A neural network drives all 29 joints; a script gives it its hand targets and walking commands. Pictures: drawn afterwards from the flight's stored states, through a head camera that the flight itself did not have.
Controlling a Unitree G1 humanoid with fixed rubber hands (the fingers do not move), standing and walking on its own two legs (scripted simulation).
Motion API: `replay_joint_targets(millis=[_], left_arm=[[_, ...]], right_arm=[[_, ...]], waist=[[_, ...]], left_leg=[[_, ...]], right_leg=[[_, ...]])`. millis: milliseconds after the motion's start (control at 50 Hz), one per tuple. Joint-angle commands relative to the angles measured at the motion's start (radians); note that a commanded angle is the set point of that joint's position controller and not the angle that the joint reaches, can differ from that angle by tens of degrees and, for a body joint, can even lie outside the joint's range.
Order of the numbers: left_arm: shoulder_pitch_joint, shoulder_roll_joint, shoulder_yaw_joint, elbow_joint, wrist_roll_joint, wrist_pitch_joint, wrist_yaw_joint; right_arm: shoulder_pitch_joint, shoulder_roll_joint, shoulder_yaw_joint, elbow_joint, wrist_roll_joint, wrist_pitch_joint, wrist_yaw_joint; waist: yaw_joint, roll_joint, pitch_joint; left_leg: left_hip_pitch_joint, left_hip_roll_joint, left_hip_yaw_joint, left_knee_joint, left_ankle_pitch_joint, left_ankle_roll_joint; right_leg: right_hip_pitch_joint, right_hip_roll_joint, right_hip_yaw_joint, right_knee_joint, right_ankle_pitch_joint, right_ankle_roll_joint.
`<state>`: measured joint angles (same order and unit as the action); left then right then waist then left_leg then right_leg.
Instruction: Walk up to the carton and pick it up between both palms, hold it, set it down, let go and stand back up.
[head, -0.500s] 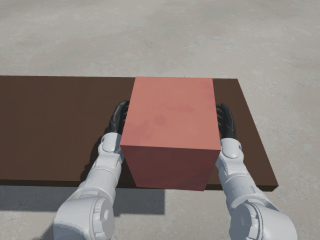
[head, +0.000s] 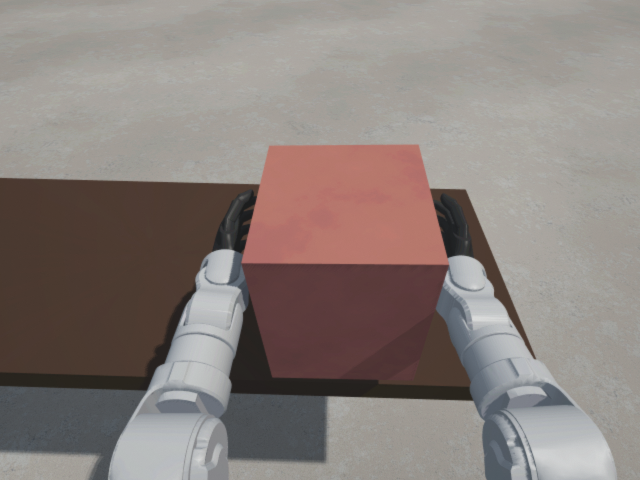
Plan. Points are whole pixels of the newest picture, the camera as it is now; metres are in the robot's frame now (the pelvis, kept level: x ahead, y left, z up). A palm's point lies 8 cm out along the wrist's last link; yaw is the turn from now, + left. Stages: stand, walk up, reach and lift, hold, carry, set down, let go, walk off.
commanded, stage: reach and lift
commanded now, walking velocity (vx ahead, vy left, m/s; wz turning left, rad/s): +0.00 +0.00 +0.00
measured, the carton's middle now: (342, 265) +0.40 -0.01 +0.08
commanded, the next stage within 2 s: hold in 1.66 s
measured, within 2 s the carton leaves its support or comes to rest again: neither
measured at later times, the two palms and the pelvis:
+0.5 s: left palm (210, 223) +0.38 +0.15 +0.18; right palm (457, 230) +0.38 -0.14 +0.17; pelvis -0.01 +0.00 +0.00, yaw +0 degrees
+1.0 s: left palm (205, 217) +0.37 +0.15 +0.19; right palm (457, 223) +0.38 -0.14 +0.18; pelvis -0.01 +0.00 +0.00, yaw +0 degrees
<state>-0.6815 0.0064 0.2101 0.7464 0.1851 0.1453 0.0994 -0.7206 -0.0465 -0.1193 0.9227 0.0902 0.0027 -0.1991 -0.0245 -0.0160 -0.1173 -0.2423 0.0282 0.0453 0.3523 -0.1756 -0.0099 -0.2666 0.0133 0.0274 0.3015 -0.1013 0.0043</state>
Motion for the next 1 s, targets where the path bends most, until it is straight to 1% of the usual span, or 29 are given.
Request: replay_joint_targets(millis=[0, 80, 100, 140, 200, 220, 240, 300, 340, 360, 420, 480, 500, 580, 640, 680, 720, 760, 840, 900, 940, 980], left_arm=[[-0.72, -0.689, -0.362, -0.284, -0.057, 0.071, -0.123], [-0.651, -0.657, -0.274, -0.206, 0.004, 0.165, -0.159], [-0.642, -0.654, -0.254, -0.188, 0.016, 0.185, -0.169], [-0.645, -0.659, -0.24, -0.193, 0.028, 0.209, -0.182], [-0.66, -0.695, -0.281, -0.245, 0.007, 0.23, -0.183], [-0.679, -0.706, -0.301, -0.277, -0.006, 0.235, -0.179], [-0.682, -0.715, -0.319, -0.304, -0.015, 0.242, -0.174], [-0.692, -0.743, -0.374, -0.379, -0.046, 0.269, -0.154], [-0.68, -0.732, -0.384, -0.403, -0.047, 0.291, -0.149], [-0.671, -0.72, -0.38, -0.402, -0.041, 0.304, -0.15], [-0.625, -0.687, -0.343, -0.368, -0.01, 0.347, -0.16], [-0.602, -0.686, -0.341, -0.393, -0.007, 0.383, -0.167], [-0.607, -0.687, -0.346, -0.404, -0.013, 0.39, -0.167], [-0.643, -0.71, -0.391, -0.461, -0.045, 0.409, -0.159], [-0.674, -0.721, -0.424, -0.491, -0.073, 0.414, -0.15], [-0.683, -0.713, -0.421, -0.492, -0.073, 0.42, -0.15], [-0.676, -0.693, -0.395, -0.46, -0.057, 0.43, -0.155], [-0.667, -0.681, -0.377, -0.453, -0.045, 0.441, -0.162], [-0.657, -0.679, -0.371, -0.459, -0.044, 0.453, -0.169], [-0.666, -0.687, -0.379, -0.48, -0.05, 0.458, -0.169], [-0.677, -0.694, -0.392, -0.491, -0.058, 0.46, -0.167], [-0.681, -0.692, -0.395, -0.507, -0.062, 0.463, -0.165]], right_arm=[[-0.749, 0.721, 0.432, -0.397, 0.053, 0.038, 0.143], [-0.757, 0.673, 0.364, -0.373, 0.041, 0.079, 0.139], [-0.768, 0.663, 0.344, -0.37, 0.039, 0.085, 0.138], [-0.787, 0.656, 0.332, -0.382, 0.042, 0.089, 0.138], [-0.837, 0.659, 0.355, -0.449, 0.067, 0.087, 0.135], [-0.846, 0.66, 0.361, -0.463, 0.077, 0.089, 0.135], [-0.863, 0.662, 0.378, -0.486, 0.09, 0.09, 0.135], [-0.896, 0.668, 0.421, -0.557, 0.126, 0.102, 0.131], [-0.882, 0.655, 0.429, -0.558, 0.135, 0.122, 0.126], [-0.858, 0.645, 0.423, -0.537, 0.132, 0.135, 0.124], [-0.829, 0.62, 0.403, -0.491, 0.129, 0.167, 0.12], [-0.831, 0.614, 0.4, -0.499, 0.144, 0.184, 0.118], [-0.84, 0.618, 0.402, -0.505, 0.151, 0.189, 0.116], [-0.901, 0.631, 0.424, -0.591, 0.177, 0.199, 0.111], [-0.917, 0.642, 0.427, -0.62, 0.185, 0.21, 0.108], [-0.909, 0.639, 0.417, -0.605, 0.182, 0.22, 0.106], [-0.889, 0.625, 0.392, -0.55, 0.17, 0.234, 0.108], [-0.881, 0.621, 0.381, -0.532, 0.167, 0.24, 0.11], [-0.896, 0.62, 0.382, -0.546, 0.176, 0.246, 0.107], [-0.918, 0.623, 0.398, -0.582, 0.192, 0.246, 0.105], [-0.929, 0.622, 0.402, -0.594, 0.201, 0.249, 0.101], [-0.934, 0.625, 0.413, -0.612, 0.208, 0.253, 0.098]], waist=[[0.018, -0.021, -0.377], [0.02, -0.042, -0.238], [0.018, -0.039, -0.211], [0.016, -0.03, -0.219], [0.006, 0.003, -0.288], [0.0, 0.018, -0.311], [0.002, 0.024, -0.336], [-0.005, 0.041, -0.389], [-0.014, 0.042, -0.378], [-0.018, 0.043, -0.353], [-0.02, 0.027, -0.272], [-0.027, 0.024, -0.272], [-0.03, 0.024, -0.282], [-0.039, 0.036, -0.341], [-0.053, 0.041, -0.365], [-0.058, 0.043, -0.345], [-0.06, 0.043, -0.295], [-0.057, 0.042, -0.279], [-0.057, 0.032, -0.296], [-0.055, 0.041, -0.33], [-0.061, 0.049, -0.342], [-0.06, 0.048, -0.352]], left_leg=[[0.185, -0.073, -0.039, -0.023, 0.189, -0.014], [0.178, -0.072, -0.036, -0.057, 0.086, 0.005], [0.171, -0.073, -0.033, -0.063, 0.068, 0.008], [0.174, -0.074, -0.031, -0.067, 0.064, 0.011], [0.201, -0.076, -0.037, -0.05, 0.123, -0.001], [0.209, -0.075, -0.04, -0.045, 0.148, -0.008], [0.218, -0.075, -0.041, -0.037, 0.169, -0.012], [0.239, -0.074, -0.052, -0.018, 0.229, -0.025], [0.24, -0.073, -0.058, -0.013, 0.235, -0.028], [0.236, -0.074, -0.058, -0.016, 0.222, -0.026], [0.212, -0.073, -0.054, -0.04, 0.147, -0.014], [0.219, -0.073, -0.052, -0.046, 0.155, -0.01], [0.222, -0.074, -0.052, -0.044, 0.164, -0.011], [0.229, -0.078, -0.059, -0.025, 0.199, -0.018], [0.237, -0.078, -0.067, -0.014, 0.211, -0.024], [0.225, -0.078, -0.066, -0.02, 0.179, -0.023], [0.209, -0.077, -0.065, -0.036, 0.13, -0.019], [0.201, -0.077, -0.06, -0.045, 0.113, -0.015], [0.203, -0.079, -0.057, -0.042, 0.137, -0.013], [0.215, -0.081, -0.057, -0.033, 0.175, -0.017], [0.222, -0.081, -0.059, -0.027, 0.191, -0.021], [0.225, -0.084, -0.059, -0.021, 0.206, -0.021]], right_leg=[[0.341, 0.025, -0.058, -0.029, 0.144, 0.03], [0.336, 0.02, -0.06, -0.051, 0.041, 0.034], [0.336, 0.018, -0.062, -0.055, 0.023, 0.034], [0.344, 0.02, -0.065, -0.054, 0.015, 0.033], [0.364, 0.03, -0.073, -0.045, 0.059, 0.027], [0.369, 0.035, -0.077, -0.04, 0.074, 0.023], [0.373, 0.039, -0.078, -0.038, 0.085, 0.022], [0.38, 0.051, -0.083, -0.031, 0.122, 0.02], [0.38, 0.053, -0.083, -0.032, 0.125, 0.021], [0.372, 0.052, -0.082, -0.035, 0.111, 0.022], [0.361, 0.047, -0.081, -0.049, 0.049, 0.024], [0.376, 0.048, -0.084, -0.049, 0.061, 0.026], [0.379, 0.048, -0.085, -0.047, 0.071, 0.027], [0.389, 0.053, -0.086, -0.038, 0.106, 0.028], [0.378, 0.056, -0.087, -0.033, 0.119, 0.029], [0.365, 0.054, -0.086, -0.035, 0.094, 0.029], [0.35, 0.05, -0.086, -0.045, 0.049, 0.029], [0.351, 0.047, -0.085, -0.046, 0.04, 0.028], [0.368, 0.048, -0.084, -0.044, 0.067, 0.03], [0.387, 0.053, -0.085, -0.039, 0.1, 0.029], [0.386, 0.054, -0.084, -0.037, 0.111, 0.028], [0.393, 0.055, -0.082, -0.034, 0.132, 0.03]])
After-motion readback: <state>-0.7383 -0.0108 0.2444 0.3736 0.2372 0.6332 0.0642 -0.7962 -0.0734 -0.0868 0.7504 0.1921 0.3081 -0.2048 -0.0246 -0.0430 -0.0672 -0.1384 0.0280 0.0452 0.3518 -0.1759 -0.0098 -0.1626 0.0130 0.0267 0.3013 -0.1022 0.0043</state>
